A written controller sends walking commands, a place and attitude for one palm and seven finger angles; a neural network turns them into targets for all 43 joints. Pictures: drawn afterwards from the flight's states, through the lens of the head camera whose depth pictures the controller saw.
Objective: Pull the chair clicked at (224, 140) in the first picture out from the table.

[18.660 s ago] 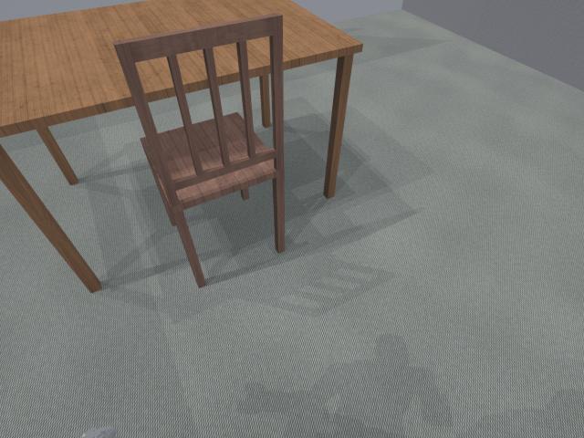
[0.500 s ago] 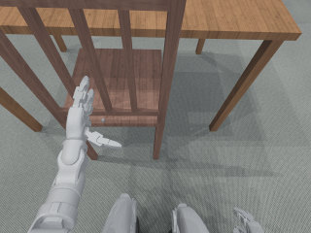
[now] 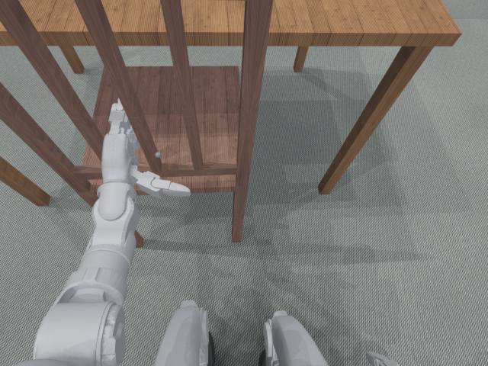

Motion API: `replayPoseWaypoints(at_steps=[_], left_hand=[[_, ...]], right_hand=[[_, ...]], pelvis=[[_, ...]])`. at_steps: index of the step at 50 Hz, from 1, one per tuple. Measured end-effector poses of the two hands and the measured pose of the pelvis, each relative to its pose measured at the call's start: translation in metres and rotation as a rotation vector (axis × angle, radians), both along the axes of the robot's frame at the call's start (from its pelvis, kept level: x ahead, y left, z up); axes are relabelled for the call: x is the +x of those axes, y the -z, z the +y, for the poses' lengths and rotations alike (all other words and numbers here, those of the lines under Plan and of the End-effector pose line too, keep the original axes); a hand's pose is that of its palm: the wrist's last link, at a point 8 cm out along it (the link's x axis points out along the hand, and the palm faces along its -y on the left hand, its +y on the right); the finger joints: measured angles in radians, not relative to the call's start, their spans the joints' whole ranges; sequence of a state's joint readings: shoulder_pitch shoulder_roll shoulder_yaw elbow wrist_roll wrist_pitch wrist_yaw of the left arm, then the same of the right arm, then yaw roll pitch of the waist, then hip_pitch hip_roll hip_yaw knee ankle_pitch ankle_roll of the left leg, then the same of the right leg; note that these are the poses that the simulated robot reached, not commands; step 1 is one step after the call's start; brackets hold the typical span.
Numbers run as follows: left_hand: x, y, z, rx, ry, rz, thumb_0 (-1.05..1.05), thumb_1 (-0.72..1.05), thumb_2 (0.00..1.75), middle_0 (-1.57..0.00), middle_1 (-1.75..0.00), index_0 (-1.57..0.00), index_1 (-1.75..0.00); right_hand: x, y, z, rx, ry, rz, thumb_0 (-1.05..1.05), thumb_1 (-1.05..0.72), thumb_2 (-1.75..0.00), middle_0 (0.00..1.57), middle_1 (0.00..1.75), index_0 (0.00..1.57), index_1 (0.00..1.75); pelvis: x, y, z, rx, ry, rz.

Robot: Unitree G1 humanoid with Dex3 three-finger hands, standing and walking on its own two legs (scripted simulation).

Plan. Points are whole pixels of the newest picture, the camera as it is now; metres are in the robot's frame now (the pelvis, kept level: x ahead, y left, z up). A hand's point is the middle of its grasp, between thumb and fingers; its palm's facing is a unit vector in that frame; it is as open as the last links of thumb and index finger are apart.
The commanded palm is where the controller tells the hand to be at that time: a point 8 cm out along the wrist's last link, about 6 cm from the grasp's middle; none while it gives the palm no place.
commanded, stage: push the fingers through the gap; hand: left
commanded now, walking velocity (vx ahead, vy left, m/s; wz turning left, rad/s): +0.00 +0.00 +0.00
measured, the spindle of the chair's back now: (133, 109) +0.50 +0.16 +0.08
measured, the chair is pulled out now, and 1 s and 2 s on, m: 0.00 0.00 0.01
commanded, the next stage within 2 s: hook a spindle and tug to test in 0.70 s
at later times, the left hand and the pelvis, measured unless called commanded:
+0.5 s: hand (158, 141) +0.48 +0.13 +0.03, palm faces +0.05 -1.00 -0.03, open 16.9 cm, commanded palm +0.45 +0.17 +0.03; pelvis +0.00 -0.01 +0.00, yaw +0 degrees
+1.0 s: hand (158, 140) +0.48 +0.13 +0.03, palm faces +0.05 -1.00 -0.02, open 16.5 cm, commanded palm +0.45 +0.17 +0.03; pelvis +0.00 +0.00 +0.00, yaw +0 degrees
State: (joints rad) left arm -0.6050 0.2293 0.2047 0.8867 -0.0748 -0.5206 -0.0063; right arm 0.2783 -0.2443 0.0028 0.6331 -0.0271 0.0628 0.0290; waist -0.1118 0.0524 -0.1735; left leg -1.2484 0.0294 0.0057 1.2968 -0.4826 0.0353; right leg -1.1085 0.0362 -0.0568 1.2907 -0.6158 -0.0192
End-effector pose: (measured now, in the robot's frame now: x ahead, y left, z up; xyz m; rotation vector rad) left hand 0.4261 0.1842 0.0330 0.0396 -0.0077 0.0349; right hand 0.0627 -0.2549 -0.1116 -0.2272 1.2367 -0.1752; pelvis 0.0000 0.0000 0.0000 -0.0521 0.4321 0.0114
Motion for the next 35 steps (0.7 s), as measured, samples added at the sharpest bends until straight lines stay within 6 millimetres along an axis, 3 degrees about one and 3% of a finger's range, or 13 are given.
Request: replayPoseWaypoints(at_steps=[16,35], left_hand=[[0.027,0.001,0.002,-0.003,-0.02,0.0,-0.01,-0.5,0.3,-0.06,-0.08,-0.06,-0.08],[0.025,-0.002,0.001,-0.01,-0.014,-0.001,-0.01,-0.5,0.3,-0.06,-0.08,-0.06,-0.08]], right_hand=[[-0.019,0.005,-0.007,-0.005,0.026,0.086,0.0,-0.9,-0.89,0.2,0.3,0.2,0.3],[-0.014,0.001,-0.005,0.004,0.026,0.075,0.0,-0.9,-0.89,0.2,0.3,0.2,0.3]], pelvis=[[0.003,0.004,-0.004,0.001,0.001,0.027],[0.003,0.0,-0.004,-0.003,0.001,0.021]])
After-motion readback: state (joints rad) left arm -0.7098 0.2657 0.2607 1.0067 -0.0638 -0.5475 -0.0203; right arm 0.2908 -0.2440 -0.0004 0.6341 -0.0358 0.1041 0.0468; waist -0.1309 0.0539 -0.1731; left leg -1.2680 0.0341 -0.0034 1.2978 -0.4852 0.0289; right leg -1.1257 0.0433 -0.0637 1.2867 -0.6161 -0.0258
